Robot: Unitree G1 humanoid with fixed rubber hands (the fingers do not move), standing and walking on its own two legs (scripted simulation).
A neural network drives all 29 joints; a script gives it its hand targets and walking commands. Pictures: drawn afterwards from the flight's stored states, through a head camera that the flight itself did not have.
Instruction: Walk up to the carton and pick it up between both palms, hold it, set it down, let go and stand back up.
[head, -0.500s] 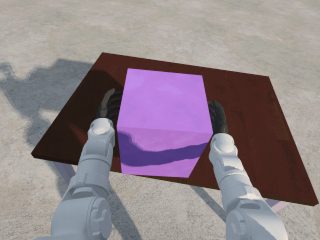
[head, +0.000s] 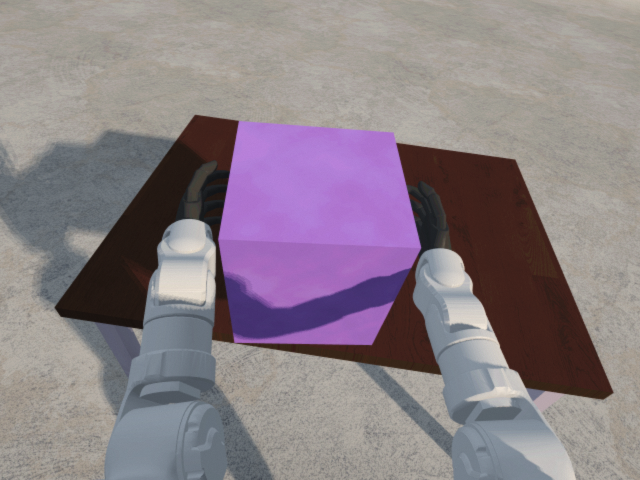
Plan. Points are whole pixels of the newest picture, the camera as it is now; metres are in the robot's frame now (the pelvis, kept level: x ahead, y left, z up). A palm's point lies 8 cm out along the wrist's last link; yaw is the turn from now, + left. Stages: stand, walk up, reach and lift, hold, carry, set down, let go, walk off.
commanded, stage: reach and lift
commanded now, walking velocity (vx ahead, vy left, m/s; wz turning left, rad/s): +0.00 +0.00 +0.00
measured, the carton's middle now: (310, 242) +0.42 +0.01 +0.07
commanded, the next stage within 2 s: hold in 1.08 s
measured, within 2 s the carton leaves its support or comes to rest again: neither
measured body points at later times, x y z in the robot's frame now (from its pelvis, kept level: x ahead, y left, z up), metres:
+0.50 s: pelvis +0.01 +0.00 +0.00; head -0.01 +0.02 +0.45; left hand +0.39 +0.15 +0.15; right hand +0.38 -0.16 +0.14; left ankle +0.03 +0.12 -0.75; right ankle +0.01 -0.12 -0.75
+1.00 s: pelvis +0.01 +0.00 +0.00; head -0.02 +0.02 +0.45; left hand +0.39 +0.15 +0.16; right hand +0.38 -0.15 +0.15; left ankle +0.03 +0.12 -0.75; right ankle +0.01 -0.12 -0.75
